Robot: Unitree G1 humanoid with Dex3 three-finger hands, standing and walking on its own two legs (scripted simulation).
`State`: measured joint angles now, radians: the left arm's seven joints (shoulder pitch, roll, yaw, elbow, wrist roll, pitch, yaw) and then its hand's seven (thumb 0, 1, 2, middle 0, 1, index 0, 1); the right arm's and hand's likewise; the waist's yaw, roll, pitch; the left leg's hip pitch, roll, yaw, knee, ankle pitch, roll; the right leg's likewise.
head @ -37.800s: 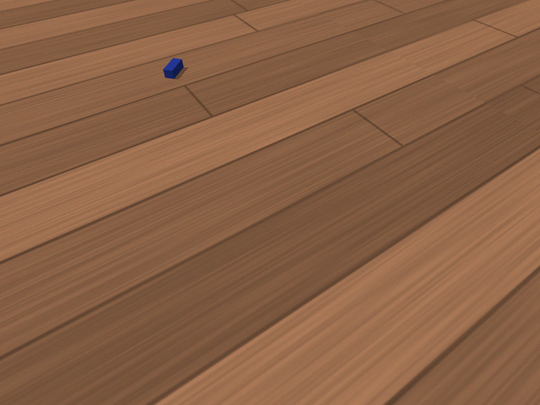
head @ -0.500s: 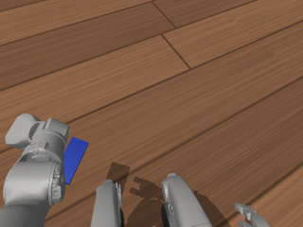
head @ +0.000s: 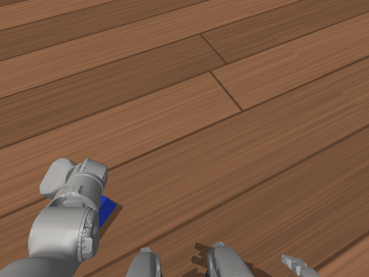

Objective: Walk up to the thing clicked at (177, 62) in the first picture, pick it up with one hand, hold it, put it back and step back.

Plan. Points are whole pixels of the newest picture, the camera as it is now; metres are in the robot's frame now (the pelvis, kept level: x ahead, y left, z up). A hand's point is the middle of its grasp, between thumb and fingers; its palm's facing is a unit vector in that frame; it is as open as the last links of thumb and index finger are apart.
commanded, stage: lift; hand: left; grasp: from above
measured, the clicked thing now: (97, 215) +0.43 +0.41 -0.64
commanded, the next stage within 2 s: hold in 0.16 s
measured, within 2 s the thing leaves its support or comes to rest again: neither
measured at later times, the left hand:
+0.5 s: hand (64, 178) +0.35 +0.26 -0.01, palm faces -0.11 -0.44 -0.89, open 5.0 cm
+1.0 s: hand (66, 167) +0.36 +0.25 +0.02, palm faces -0.10 -0.44 -0.89, open 5.6 cm
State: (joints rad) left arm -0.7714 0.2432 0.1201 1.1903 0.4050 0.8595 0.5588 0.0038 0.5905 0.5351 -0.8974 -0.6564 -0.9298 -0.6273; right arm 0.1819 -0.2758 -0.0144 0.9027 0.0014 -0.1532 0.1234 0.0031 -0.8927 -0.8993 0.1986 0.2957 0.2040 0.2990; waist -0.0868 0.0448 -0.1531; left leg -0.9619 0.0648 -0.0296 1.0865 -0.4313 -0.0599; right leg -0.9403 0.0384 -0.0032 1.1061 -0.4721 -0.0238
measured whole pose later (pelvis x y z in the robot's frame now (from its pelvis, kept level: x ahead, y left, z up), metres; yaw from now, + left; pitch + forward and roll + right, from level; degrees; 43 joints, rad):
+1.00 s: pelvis +0.04 +0.01 +0.05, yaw +0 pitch +10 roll +1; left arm -0.77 0.17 0.08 1.21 0.39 0.94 0.59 0.00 0.56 0.46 -0.86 -0.63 -0.88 -0.61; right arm 0.17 -0.30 -0.03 0.86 0.00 -0.10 0.16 0.00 -0.90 -0.90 0.20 0.30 0.20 0.30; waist -0.05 0.04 -0.12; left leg -0.58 0.04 0.00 0.76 -0.36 -0.05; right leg -0.56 0.02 0.01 0.79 -0.41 -0.01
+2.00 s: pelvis +0.04 +0.01 +0.07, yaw +1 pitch +6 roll +1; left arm -0.75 0.15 0.01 1.14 0.39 1.02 0.53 0.00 0.59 0.46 -0.90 -0.60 -0.91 -0.60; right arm 0.12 -0.29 0.00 0.86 0.03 -0.10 0.15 0.01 -0.90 -0.90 0.20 0.30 0.20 0.30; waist -0.02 0.04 -0.12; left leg -0.44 0.04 0.00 0.63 -0.30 -0.04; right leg -0.42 0.01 0.01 0.66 -0.35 -0.01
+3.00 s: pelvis -0.02 +0.02 -0.09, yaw -1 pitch +30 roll -2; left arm -1.07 0.32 0.27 1.54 0.41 0.65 0.80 0.00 0.58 0.48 -0.91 -0.61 -0.95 -0.58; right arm 0.14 -0.28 -0.01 0.92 -0.11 -0.18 0.20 0.00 -0.89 -0.90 0.20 0.30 0.20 0.30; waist -0.13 0.01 -0.18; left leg -1.46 0.05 -0.05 1.47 -0.53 -0.03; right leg -1.42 0.03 -0.01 1.45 -0.56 0.01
